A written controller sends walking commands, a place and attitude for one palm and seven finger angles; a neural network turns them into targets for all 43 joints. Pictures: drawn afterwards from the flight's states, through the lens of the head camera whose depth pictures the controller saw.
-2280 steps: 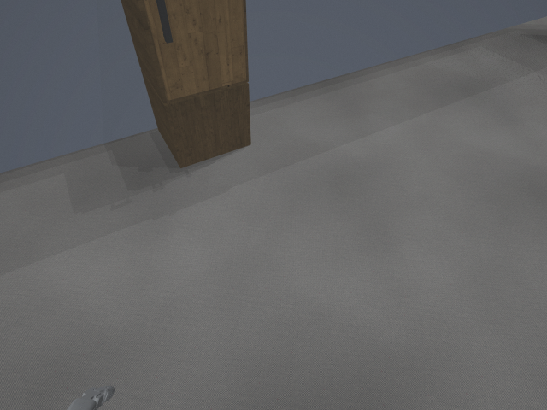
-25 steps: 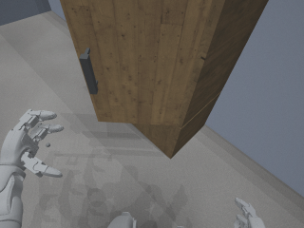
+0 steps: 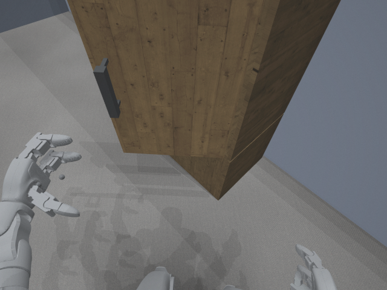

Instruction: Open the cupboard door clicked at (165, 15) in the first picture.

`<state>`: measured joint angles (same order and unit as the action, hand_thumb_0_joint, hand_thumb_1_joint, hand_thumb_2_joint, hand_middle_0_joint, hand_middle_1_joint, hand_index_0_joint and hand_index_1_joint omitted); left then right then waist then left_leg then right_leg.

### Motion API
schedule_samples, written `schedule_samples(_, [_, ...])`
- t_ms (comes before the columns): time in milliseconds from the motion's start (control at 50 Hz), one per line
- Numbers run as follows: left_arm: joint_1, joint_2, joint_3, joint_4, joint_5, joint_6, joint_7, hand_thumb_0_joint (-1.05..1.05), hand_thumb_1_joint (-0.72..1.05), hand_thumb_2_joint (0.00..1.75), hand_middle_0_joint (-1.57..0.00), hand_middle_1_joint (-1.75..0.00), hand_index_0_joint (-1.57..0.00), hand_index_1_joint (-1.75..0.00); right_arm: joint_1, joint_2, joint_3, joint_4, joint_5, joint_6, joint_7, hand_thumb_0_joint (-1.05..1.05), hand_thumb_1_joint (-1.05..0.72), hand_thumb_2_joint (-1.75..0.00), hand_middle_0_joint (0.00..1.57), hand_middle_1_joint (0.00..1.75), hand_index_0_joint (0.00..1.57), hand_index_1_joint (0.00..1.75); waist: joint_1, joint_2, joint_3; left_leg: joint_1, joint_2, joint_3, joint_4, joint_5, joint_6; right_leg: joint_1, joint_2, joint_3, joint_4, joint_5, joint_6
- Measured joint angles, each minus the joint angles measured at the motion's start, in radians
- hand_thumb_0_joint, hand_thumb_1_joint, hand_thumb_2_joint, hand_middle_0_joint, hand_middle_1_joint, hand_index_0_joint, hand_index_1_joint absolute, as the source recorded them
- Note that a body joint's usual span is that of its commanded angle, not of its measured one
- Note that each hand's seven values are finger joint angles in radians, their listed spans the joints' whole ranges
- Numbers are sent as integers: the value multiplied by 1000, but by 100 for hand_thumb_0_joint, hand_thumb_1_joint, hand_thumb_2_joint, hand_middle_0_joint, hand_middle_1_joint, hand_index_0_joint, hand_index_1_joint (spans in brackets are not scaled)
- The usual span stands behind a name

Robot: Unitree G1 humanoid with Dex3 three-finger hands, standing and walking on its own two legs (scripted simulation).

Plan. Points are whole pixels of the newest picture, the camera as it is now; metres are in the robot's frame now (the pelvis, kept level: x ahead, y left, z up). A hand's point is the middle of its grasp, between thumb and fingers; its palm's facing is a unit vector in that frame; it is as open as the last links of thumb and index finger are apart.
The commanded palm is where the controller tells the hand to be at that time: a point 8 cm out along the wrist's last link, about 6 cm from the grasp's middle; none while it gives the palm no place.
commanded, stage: move the hooked fingers beside the handle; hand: left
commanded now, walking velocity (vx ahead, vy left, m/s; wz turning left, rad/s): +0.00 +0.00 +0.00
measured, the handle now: (110, 89) +0.57 +0.26 +0.05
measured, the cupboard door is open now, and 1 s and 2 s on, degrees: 43 43 43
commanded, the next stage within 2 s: none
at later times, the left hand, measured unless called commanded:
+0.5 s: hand (67, 144) +0.38 +0.29 +0.06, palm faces +0.03 -1.00 -0.02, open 14.0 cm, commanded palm +0.36 +0.34 +0.06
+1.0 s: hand (73, 121) +0.44 +0.30 +0.07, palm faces +0.02 -1.00 -0.01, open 14.0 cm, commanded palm +0.42 +0.35 +0.06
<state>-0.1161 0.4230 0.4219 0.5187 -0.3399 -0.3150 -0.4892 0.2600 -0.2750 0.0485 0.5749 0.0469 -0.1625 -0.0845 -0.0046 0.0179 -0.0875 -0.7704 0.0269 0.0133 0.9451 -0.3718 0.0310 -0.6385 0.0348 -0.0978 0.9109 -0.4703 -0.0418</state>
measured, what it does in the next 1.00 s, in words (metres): stands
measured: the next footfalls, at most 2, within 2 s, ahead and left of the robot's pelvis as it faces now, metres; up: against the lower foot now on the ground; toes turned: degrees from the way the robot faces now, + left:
none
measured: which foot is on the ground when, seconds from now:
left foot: down 0.00-1.00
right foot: down 0.00-1.00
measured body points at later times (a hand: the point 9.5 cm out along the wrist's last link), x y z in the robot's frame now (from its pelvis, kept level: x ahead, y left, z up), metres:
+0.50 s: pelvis +0.00 +0.01 -0.01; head +0.09 +0.03 +0.43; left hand +0.37 +0.35 +0.07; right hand +0.10 -0.26 -0.10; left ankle +0.05 +0.10 -0.68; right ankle -0.01 -0.10 -0.68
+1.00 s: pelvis +0.00 +0.02 -0.02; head +0.11 +0.05 +0.42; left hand +0.43 +0.36 +0.07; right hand +0.04 -0.26 -0.11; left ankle +0.05 +0.10 -0.68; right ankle -0.01 -0.10 -0.68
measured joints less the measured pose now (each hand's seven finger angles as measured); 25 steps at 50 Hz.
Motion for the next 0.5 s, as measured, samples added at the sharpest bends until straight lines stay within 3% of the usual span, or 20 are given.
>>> schedule_samples(140, [-116,42,19,91,10,-3,-22,-2,-50,30,-30,-120,-30,-120,9,-5,-4,19,3,11,-4,1,-90,-90,21,30,20,30,-14,-3,0,-26,5,-2,15,-6,-2,-25,5,-1,11,-4,-3])
schedule_samples(280, [-149,67,41,159,14,16,-38,-2,-50,30,-30,-120,-30,-120,43,-10,-12,11,5,39,7,1,-90,-90,20,30,20,30,-32,1,-16,-29,9,17,5,-10,2,-38,7,19,6,-2,2])
schedule_samples(500, [-292,106,63,298,53,-47,-36,-2,-50,30,-30,-120,-30,-120,64,-13,-16,39,-2,70,8,1,-90,-90,21,30,20,30,-44,-10,-9,-90,8,10,43,-18,10,-90,5,12,35,-8,8])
